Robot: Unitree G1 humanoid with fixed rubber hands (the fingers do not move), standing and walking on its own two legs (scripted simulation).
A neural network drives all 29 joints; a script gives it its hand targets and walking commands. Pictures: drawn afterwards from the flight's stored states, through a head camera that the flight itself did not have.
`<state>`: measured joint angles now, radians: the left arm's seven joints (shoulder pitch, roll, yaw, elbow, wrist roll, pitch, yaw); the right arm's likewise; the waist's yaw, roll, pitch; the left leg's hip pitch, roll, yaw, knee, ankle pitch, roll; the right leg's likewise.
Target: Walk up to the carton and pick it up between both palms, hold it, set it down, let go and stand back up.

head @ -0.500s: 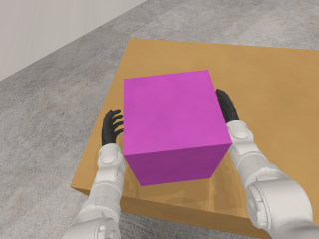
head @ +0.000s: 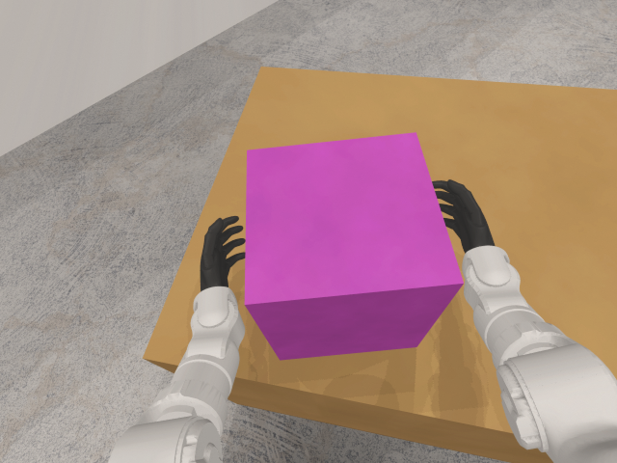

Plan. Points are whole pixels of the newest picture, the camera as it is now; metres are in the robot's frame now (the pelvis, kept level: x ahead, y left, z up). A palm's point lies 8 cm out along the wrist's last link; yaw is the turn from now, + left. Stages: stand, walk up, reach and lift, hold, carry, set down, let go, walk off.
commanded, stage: set down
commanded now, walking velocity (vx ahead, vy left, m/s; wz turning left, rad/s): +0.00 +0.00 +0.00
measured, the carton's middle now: (340, 258) +0.39 +0.03 -0.01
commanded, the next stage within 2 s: none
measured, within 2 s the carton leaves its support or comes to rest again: neither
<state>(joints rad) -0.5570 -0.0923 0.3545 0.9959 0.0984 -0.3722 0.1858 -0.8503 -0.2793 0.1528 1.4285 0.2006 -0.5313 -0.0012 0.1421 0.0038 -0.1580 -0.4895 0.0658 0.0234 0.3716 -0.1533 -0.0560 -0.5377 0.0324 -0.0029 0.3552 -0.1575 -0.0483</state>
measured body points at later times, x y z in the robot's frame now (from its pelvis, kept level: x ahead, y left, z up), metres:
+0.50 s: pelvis -0.06 +0.00 -0.01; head +0.02 -0.03 +0.44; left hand +0.26 +0.20 -0.01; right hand +0.35 -0.19 -0.01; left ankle -0.08 +0.17 -0.74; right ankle -0.04 -0.08 -0.75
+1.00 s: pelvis -0.07 +0.00 -0.01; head +0.01 -0.02 +0.44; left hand +0.23 +0.21 -0.02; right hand +0.30 -0.22 -0.03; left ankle -0.08 +0.17 -0.75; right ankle -0.05 -0.08 -0.75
